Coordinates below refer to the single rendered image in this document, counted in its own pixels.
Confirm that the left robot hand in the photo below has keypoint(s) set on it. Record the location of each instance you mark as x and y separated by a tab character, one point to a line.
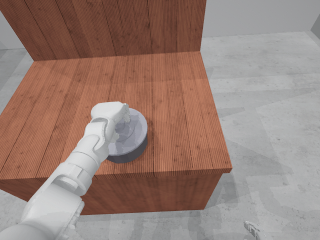
114	110

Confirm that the left robot forearm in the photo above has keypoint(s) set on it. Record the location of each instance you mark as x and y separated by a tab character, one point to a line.
76	173

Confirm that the right robot hand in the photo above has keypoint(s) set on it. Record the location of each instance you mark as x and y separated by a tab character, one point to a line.
257	231

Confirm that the table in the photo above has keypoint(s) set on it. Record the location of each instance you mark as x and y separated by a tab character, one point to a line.
144	53

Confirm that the pot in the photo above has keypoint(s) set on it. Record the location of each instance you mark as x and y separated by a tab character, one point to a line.
125	158

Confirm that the lid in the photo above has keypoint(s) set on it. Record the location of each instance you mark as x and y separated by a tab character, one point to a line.
132	136

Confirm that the knob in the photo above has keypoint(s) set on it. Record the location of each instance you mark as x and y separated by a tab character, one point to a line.
120	126

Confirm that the robot left upper arm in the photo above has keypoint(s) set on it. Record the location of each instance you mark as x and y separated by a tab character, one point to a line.
53	217

